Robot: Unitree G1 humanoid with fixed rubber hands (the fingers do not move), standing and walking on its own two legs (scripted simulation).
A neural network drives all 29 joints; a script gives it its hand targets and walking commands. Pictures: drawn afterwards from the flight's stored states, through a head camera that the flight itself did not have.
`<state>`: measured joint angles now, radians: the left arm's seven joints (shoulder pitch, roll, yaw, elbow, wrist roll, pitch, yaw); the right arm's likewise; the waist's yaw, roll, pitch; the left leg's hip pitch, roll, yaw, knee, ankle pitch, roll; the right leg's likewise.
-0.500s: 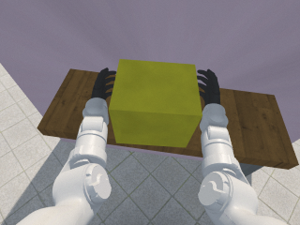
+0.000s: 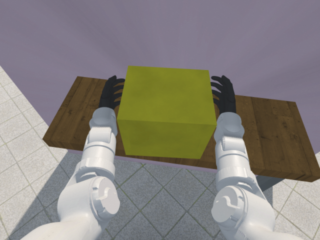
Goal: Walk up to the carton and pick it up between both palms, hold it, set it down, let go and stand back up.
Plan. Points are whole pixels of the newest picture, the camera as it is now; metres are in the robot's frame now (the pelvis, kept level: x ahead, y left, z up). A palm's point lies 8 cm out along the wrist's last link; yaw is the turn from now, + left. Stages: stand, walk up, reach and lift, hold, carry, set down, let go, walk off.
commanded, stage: reach and lift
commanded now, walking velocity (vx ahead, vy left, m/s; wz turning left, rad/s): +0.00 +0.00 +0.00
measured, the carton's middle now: (165, 114) +0.43 +0.00 +0.05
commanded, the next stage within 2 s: none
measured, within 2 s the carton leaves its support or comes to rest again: leaves its support in 1.18 s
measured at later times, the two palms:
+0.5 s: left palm (106, 107) +0.42 +0.15 +0.08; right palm (226, 109) +0.41 -0.15 +0.10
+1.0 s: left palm (99, 118) +0.38 +0.17 +0.08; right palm (224, 119) +0.38 -0.13 +0.10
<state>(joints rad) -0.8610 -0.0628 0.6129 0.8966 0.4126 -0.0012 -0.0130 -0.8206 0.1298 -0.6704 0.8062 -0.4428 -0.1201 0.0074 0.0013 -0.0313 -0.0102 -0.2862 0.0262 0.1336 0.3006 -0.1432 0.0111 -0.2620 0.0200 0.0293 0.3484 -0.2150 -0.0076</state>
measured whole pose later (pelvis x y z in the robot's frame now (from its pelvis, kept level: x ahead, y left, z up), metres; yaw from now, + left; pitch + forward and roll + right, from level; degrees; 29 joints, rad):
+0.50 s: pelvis +0.00 +0.00 +0.00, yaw +1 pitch +10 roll +0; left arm -0.83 -0.06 0.58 0.93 0.41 -0.08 0.00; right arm -0.79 0.12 -0.69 0.87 -0.47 -0.26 0.00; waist 0.00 -0.04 -0.08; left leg -0.33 0.03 0.12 0.30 -0.13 0.01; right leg -0.29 0.02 0.01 0.33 -0.19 -0.01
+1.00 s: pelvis -0.03 +0.00 +0.00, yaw +2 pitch +9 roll +0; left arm -0.84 -0.03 0.48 0.99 0.39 -0.11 0.06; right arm -0.81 0.06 -0.69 1.07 -0.42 -0.40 -0.05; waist 0.00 -0.08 -0.07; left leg -0.34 0.03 0.10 0.25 -0.06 0.01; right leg -0.29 0.02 -0.02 0.26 -0.12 -0.02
